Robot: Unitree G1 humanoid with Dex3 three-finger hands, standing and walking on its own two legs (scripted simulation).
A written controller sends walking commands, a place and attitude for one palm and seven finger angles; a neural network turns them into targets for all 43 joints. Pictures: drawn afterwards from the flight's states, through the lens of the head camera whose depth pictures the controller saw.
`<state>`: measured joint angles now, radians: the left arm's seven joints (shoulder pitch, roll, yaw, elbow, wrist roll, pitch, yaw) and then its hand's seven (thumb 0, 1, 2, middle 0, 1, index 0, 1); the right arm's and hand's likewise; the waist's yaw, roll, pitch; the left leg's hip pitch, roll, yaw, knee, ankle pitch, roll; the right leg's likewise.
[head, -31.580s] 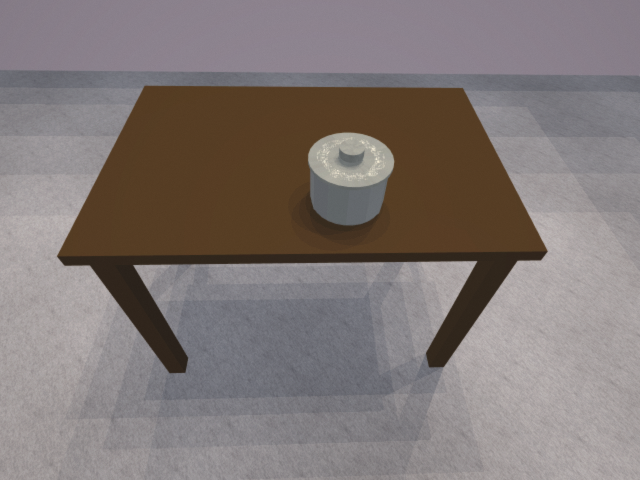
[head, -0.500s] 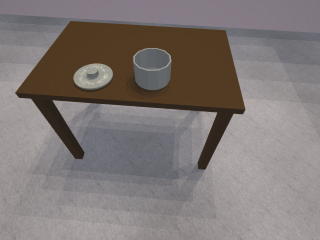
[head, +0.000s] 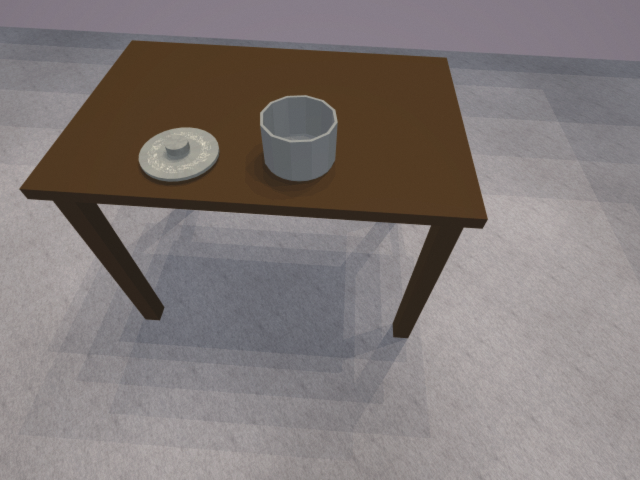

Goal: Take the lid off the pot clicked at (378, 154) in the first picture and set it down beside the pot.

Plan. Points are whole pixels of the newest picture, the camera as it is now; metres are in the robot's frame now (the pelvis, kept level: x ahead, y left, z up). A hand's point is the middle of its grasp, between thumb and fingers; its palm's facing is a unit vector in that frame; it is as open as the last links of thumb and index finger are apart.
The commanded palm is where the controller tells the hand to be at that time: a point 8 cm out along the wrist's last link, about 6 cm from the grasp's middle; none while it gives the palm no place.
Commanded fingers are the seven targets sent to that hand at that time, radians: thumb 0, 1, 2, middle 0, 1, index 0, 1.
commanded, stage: let the arm hang, fingers relaxed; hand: left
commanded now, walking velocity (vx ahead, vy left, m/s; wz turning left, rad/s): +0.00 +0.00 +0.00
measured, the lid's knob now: (177, 145) +0.74 +0.34 -0.08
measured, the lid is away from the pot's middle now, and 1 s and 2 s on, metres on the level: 0.26 0.26 0.26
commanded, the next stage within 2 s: look to check the result in 0.82 s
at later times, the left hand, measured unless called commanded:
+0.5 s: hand out of the picture +0.04 +0.18 -0.17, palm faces +0.03 -0.98 -0.21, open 7.4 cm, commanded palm none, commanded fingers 0.00 0.90 0.90 -0.20 -0.30 -0.20 -0.30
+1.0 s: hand out of the picture +0.02 +0.18 -0.17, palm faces +0.03 -0.98 -0.21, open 7.4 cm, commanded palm none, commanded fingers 0.00 0.90 0.90 -0.20 -0.30 -0.20 -0.30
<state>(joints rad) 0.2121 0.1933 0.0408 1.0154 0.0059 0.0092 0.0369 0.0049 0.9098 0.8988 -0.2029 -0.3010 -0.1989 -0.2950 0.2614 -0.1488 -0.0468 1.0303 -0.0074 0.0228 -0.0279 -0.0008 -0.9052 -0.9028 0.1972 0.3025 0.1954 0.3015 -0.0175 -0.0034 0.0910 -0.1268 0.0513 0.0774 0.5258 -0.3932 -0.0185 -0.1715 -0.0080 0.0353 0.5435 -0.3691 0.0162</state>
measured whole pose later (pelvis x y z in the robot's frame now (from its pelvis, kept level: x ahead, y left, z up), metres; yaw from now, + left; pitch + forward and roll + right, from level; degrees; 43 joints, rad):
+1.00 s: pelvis -0.02 +0.00 +0.01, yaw +0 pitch -1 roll +0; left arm 0.22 0.17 0.04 1.06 0.01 0.00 0.04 0.00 0.91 0.90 -0.20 -0.30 -0.20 -0.29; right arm 0.27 -0.13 -0.04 1.07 -0.01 0.01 -0.03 0.00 -0.91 -0.90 0.20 0.30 0.20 0.30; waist -0.02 0.00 0.08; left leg -0.12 0.05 0.08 0.47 -0.34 -0.02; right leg -0.16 -0.01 0.04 0.48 -0.31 0.01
